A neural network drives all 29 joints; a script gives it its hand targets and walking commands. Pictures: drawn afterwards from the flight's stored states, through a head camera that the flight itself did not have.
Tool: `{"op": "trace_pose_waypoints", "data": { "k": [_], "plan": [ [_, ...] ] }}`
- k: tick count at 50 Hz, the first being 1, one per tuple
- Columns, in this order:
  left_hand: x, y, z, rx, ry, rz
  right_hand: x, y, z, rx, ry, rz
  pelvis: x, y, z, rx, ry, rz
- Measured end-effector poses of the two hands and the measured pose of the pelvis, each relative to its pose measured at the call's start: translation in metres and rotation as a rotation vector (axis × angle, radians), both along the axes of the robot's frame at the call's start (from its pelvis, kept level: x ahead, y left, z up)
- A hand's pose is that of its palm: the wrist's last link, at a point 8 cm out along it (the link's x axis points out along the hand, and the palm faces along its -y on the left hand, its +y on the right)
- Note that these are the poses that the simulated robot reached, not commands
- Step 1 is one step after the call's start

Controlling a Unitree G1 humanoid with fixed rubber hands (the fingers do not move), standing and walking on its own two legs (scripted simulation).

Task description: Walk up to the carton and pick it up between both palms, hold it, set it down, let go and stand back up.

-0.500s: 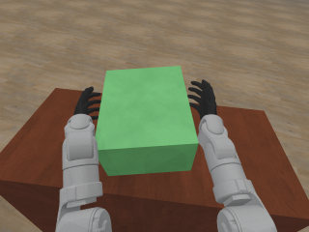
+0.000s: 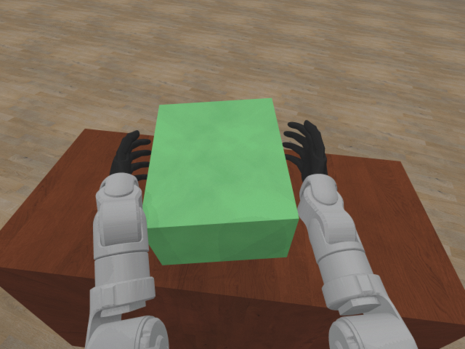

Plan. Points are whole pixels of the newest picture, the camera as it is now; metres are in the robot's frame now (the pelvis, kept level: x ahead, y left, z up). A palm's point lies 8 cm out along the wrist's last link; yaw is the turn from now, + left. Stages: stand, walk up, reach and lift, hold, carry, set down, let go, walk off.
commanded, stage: hold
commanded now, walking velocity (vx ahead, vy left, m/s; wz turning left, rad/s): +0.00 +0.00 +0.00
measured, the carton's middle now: (219, 177) +0.40 +0.01 +0.10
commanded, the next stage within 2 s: none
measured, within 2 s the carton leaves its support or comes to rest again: neither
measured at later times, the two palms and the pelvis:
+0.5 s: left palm (124, 178) +0.36 +0.17 +0.15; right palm (312, 170) +0.35 -0.14 +0.16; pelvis +0.00 +0.00 +0.00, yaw +0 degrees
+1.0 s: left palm (128, 174) +0.36 +0.16 +0.15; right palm (315, 168) +0.36 -0.15 +0.16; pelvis +0.00 +0.00 +0.00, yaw +0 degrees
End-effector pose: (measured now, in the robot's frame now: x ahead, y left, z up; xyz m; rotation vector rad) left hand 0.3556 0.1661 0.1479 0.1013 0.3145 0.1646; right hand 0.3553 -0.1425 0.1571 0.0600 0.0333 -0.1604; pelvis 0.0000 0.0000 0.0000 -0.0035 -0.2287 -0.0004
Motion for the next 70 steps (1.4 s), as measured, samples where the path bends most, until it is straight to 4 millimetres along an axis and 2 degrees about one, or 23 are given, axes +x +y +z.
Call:
{"op": "trace_pose_waypoints", "data": {
  "k": [11,27,40,49,57,70],
  "plan": [
    [0.000,-0.002,0.004,-0.006,-0.022,0.004,0.002,-0.002,0.009,-0.021,-0.022,0.006,0.003,-0.004,0.000,0.002,0.001,0.000],
    [-0.001,0.000,-0.001,0.002,-0.008,-0.001,-0.001,0.000,-0.001,0.000,-0.010,0.000,0.002,-0.001,0.000,-0.001,0.001,0.001],
    [-0.001,-0.001,0.010,0.006,-0.035,-0.002,-0.001,-0.001,0.011,-0.014,-0.031,0.003,0.001,0.000,0.000,0.000,-0.003,-0.001],
    [0.006,-0.007,0.000,-0.001,0.003,-0.007,0.004,-0.007,0.000,-0.012,0.006,-0.009,0.001,-0.002,0.000,0.003,0.011,-0.005],
    [0.000,-0.001,-0.003,-0.010,-0.016,0.006,0.002,-0.001,0.001,-0.014,-0.012,0.006,0.004,-0.004,0.000,-0.001,0.006,0.000],
    [-0.007,0.005,0.006,0.010,-0.029,0.008,-0.005,0.005,0.003,0.004,-0.024,0.007,0.000,0.002,0.000,-0.003,-0.003,0.003]
  ]
}}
